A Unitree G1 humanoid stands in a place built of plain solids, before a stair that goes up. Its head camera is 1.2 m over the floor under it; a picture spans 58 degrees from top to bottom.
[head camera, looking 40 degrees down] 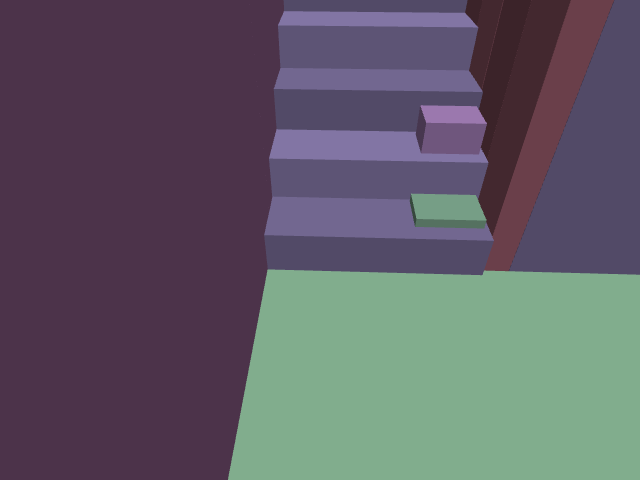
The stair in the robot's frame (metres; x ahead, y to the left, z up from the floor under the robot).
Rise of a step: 0.18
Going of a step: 0.26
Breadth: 0.85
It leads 2 degrees to the right of straight ahead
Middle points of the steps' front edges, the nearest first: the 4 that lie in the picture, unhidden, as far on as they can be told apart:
1.23 -0.22 0.18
1.48 -0.22 0.36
1.74 -0.23 0.54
1.99 -0.24 0.71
